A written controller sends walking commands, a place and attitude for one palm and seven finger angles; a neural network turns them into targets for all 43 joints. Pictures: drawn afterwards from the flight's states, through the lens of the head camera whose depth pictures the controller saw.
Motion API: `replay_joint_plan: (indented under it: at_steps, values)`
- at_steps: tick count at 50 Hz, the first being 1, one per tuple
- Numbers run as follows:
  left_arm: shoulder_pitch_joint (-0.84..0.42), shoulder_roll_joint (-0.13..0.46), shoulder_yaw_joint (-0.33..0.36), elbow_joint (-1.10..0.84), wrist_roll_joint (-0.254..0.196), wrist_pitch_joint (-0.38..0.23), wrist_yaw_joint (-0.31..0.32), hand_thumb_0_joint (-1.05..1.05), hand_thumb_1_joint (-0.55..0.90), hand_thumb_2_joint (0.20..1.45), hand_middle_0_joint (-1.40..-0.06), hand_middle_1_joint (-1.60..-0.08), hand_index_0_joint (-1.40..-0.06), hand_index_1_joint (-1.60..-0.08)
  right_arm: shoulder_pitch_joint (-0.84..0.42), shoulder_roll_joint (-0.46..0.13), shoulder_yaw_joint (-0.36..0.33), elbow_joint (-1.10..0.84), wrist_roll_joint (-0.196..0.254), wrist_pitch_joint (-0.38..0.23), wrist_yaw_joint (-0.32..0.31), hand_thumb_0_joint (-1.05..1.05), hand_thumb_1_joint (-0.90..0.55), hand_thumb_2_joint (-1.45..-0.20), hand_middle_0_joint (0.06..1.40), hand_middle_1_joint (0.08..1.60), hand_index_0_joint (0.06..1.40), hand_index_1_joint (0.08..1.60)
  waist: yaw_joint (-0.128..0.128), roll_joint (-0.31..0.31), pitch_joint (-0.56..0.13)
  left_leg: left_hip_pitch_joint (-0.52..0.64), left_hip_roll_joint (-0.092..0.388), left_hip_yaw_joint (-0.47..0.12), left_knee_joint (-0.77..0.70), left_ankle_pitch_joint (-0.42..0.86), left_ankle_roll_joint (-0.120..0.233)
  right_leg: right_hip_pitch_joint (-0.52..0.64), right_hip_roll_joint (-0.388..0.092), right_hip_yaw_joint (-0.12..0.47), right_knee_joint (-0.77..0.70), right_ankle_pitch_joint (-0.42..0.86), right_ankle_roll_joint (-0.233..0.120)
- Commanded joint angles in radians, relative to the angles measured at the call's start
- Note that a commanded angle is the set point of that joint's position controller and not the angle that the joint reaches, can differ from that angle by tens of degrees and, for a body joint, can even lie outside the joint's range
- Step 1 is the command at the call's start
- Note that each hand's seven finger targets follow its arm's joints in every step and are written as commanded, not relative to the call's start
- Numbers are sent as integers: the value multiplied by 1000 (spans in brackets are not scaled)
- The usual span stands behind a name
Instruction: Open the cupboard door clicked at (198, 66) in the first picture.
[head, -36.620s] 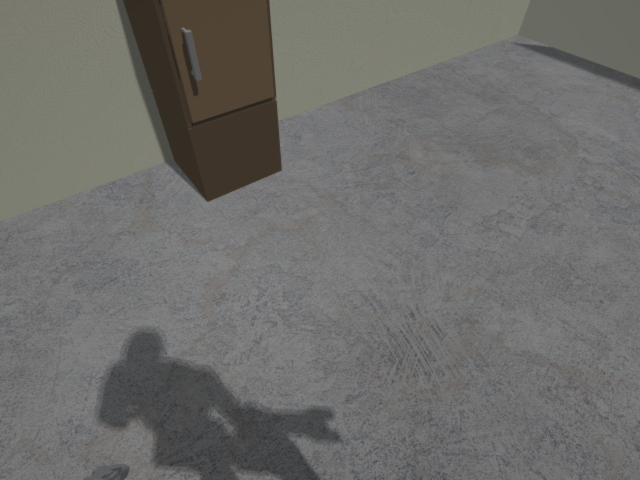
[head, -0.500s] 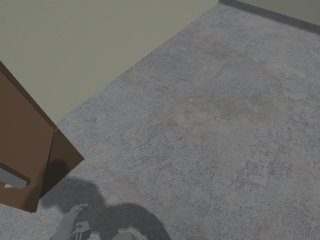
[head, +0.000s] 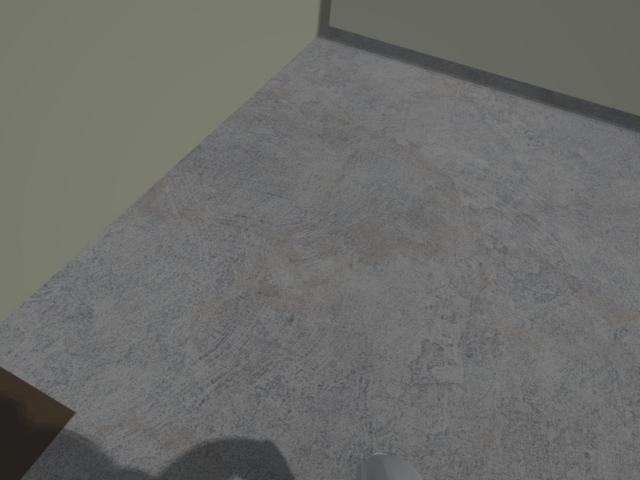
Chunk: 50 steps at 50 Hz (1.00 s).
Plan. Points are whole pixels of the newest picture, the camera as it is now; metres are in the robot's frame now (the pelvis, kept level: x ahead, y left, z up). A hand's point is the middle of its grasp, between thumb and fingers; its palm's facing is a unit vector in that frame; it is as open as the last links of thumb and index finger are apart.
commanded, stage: walk to a spot facing it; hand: left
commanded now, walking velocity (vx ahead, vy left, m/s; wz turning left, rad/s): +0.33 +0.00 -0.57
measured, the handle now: out of the picture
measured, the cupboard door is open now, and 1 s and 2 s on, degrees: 48 48 48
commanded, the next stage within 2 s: turn to face it in 1.02 s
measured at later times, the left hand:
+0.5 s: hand (279, 361) +0.31 +0.08 -0.16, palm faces -0.19 -0.95 -0.23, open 7.2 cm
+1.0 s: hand (316, 280) +0.49 +0.03 -0.18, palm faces -0.23 -0.96 -0.13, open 7.3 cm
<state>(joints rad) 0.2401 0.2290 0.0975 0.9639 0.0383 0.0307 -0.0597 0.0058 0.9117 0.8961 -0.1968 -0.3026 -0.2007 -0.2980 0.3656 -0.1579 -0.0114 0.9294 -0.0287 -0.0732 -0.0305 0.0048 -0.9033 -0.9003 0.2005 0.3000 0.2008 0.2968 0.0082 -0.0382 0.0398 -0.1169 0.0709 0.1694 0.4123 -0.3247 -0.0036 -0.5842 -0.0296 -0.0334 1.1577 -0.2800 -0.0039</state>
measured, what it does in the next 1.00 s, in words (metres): walks ahead, turning right: right foot, then left foot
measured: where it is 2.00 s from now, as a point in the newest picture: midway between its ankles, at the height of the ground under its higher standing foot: (391, 325)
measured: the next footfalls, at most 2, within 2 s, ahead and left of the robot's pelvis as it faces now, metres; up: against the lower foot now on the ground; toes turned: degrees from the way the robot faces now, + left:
right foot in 0.24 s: +0.23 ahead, -0.13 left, +0.00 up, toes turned -16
left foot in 0.84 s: +0.54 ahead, -0.07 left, +0.00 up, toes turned -10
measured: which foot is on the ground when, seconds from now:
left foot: down 0.00-0.26, up 0.28-0.82, down 0.84-1.00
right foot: up 0.00-0.22, down 0.24-0.84, up 0.86-1.00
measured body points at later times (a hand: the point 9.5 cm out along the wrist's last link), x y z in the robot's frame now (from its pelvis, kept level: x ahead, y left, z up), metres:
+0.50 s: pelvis +0.21 -0.10 +0.00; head +0.24 -0.12 +0.45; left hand +0.32 +0.13 -0.14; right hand +0.20 -0.33 -0.16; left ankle +0.29 +0.08 -0.66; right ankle +0.19 -0.12 -0.74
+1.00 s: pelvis +0.48 -0.13 -0.01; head +0.51 -0.13 +0.44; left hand +0.50 +0.08 -0.17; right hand +0.45 -0.37 -0.15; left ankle +0.50 -0.07 -0.74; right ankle +0.38 -0.23 -0.63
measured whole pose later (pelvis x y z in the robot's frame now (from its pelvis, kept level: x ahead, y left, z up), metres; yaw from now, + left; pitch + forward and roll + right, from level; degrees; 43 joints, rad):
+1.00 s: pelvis +0.48 -0.13 -0.01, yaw -19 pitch +0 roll +0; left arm 0.35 0.13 0.06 1.11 0.03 -0.03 -0.01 0.00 0.91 0.90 -0.20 -0.30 -0.20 -0.30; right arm 0.24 -0.15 -0.05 1.04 -0.02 -0.09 -0.04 0.00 -0.93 -0.90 0.20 0.30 0.20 0.30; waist 0.04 -0.03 0.06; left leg -0.23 -0.01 0.17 0.49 -0.27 0.08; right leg -0.49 -0.04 0.00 1.27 -0.30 -0.03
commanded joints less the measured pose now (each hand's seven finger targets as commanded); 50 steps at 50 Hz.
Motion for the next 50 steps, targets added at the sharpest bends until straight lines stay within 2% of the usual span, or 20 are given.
replay_joint_plan:
  at_steps: [1, 5, 7, 9, 11, 12, 13, 14, 16, 19, 23, 34, 37, 39, 40, 41, 42, 43, 45, 50]
  values:
    - [-173, -27, -28, -120, -8, -36, -12, 0, 900, 900, -200, -300, -200, -300, 180, -152, -32, 30, -1, -13, -12, 0, -900, -900, 200, 300, 200, 300, -56, 177, 25, 179, 230, -34, -136, 607, 59, -183, -32, -50, -112, 80, 1]
    - [-271, -28, -37, -132, -12, -36, -15, 0, 900, 900, -200, -300, -200, -300, 200, -146, -28, 60, -6, -4, -11, 0, -900, -900, 200, 300, 200, 300, -75, 213, 75, 148, 232, 40, -143, 651, 69, -75, -6, -119, -364, 96, -25]
    - [-246, -10, -33, -119, -14, -37, -11, 0, 900, 900, -200, -300, -200, -300, 186, -168, -33, 70, -5, -1, -12, 0, -900, -900, 200, 300, 200, 300, -47, 204, 64, 139, 262, 61, -93, 814, 77, 41, 24, -138, -418, 61, -58]
    - [-118, 21, -23, -85, -15, -43, -1, 0, 900, 900, -200, -300, -200, -300, 143, -202, -43, 70, -2, 4, -8, 0, -900, -900, 200, 300, 200, 300, 23, 210, -13, 149, 276, 81, 66, 995, 66, 212, 64, -155, -457, 9, -97]
    - [168, 96, 6, 6, -10, -61, 14, 0, 900, 900, -200, -300, -200, -300, 63, -208, -41, 48, 17, 3, 2, 0, -900, -900, 200, 300, 200, 300, 166, 137, -142, -86, 209, 110, 430, 873, 14, 675, 60, -121, -570, 83, -139]
    - [288, 212, 34, 33, -9, -70, 30, 0, 900, 900, -200, -300, -200, -300, 73, -135, -32, 21, 41, -1, 10, 0, -900, -900, 200, 300, 200, 300, 200, -107, -255, -397, 70, 91, 792, 90, -26, 941, -238, 304, -668, 75, -248]
    - [290, 276, 42, 36, -34, -68, 40, 0, 900, 900, -200, -300, -200, -300, 18, -116, -38, -15, 41, -2, 5, 0, -900, -900, 200, 300, 200, 300, 175, -175, -260, -570, -11, -31, 1044, -297, -33, 934, -409, 627, -826, 203, -321]
    - [204, 243, 36, 7, -32, -67, 51, 0, 900, 900, -200, -300, -200, -300, -22, -144, -53, -13, 27, 3, 5, 0, -900, -900, 200, 300, 200, 300, 139, -132, -180, -596, 30, -163, 1095, -171, -23, 778, -389, 598, -867, 130, -292]
    - [33, 127, -3, -30, -32, -74, 61, 0, 900, 900, -200, -300, -200, -300, -33, -105, -52, 23, 10, 23, 8, 0, -900, -900, 200, 300, 200, 300, 25, 35, -16, -508, 109, -189, 971, 0, -28, 439, -295, 370, -916, 54, -194]
    - [-20, 78, -18, -26, -19, -97, 61, 0, 900, 900, -200, -300, -200, -300, 76, -57, -49, 77, 0, 56, 19, 0, -900, -900, 200, 300, 200, 300, -57, -34, -1, -400, 100, -162, 799, 77, -40, 287, -180, 192, -969, 79, -154]
    - [60, 35, -16, 9, -28, -116, 56, 0, 900, 900, -200, -300, -200, -300, -3, -62, -53, 56, 0, 61, 22, 0, -900, -900, 200, 300, 200, 300, -37, -37, 5, -509, 85, -159, 676, 162, -52, 406, -137, 169, -987, 208, -101]
    - [292, 24, -45, 133, -24, -128, 90, 0, 900, 900, -200, -300, -200, -300, -370, -60, -42, -19, 17, 32, 45, 0, -900, -900, 200, 300, 200, 300, 44, -51, 65, -606, 2, -81, 388, 143, -14, 735, -176, 175, -884, 835, -110]
    - [289, 46, -40, 148, -24, -128, 93, 0, 900, 900, -200, -300, -200, -300, -351, -54, -39, -2, 16, 23, 41, 0, -900, -900, 200, 300, 200, 300, 11, -56, 48, -432, -78, -10, 278, 92, 23, 716, -165, 143, -803, 1073, -109]
    - [271, 54, -40, 160, -23, -131, 94, 0, 900, 900, -200, -300, -200, -300, -208, -76, -45, 50, 12, 16, 24, 0, -900, -900, 200, 300, 200, 300, -62, -55, -3, -217, -130, 18, 189, 115, 60, 657, -138, 111, -638, 1215, -80]
    - [234, 60, -36, 148, -28, -133, 92, 0, 900, 900, -200, -300, -200, -300, -46, -106, -55, 96, 6, 12, 13, 0, -900, -900, 200, 300, 200, 300, -141, -58, -74, 27, -94, -33, 130, 193, 98, 510, -122, 97, -457, 1107, -59]
    - [238, 23, -37, 127, -40, -134, 86, 0, 900, 900, -200, -300, -200, -300, 106, -198, -78, 131, -15, 8, 2, 0, -900, -900, 200, 300, 200, 300, -189, 53, -179, 292, 142, -348, 101, 249, 207, 243, -37, 65, -159, 726, -26]
    - [247, -27, -53, 93, -49, -141, 74, 0, 900, 900, -200, -300, -200, -300, 195, -265, -88, 144, -14, 7, 0, 0, -900, -900, 200, 300, 200, 300, -159, 246, -282, 412, 420, -685, -14, 404, 336, 54, 82, 19, 201, -183, -35]
    - [203, 9, -41, 89, -32, -134, 79, 0, 900, 900, -200, -300, -200, -300, 134, -229, -79, 135, 8, 12, 0, 0, -900, -900, 200, 300, 200, 300, -123, 152, -226, 295, 421, -696, -89, 262, 320, -14, 38, 102, 291, -200, -55]
    - [109, -19, -34, 79, -15, -113, 59, 0, 900, 900, -200, -300, -200, -300, 9, -123, -57, 98, 1, -4, -4, 0, -900, -900, 200, 300, 200, 300, -62, 71, 11, 8, 330, -508, -173, 125, 231, -65, -42, 98, 273, -71, -38]
    - [142, -92, -40, 86, -1, -62, 41, 0, 900, 900, -200, -300, -200, -300, 36, -79, -36, 131, 11, -33, -4, 0, -900, -900, 200, 300, 200, 300, 16, 104, 11, -47, 191, -131, -192, 533, 138, -20, -74, 26, 24, 73, -1]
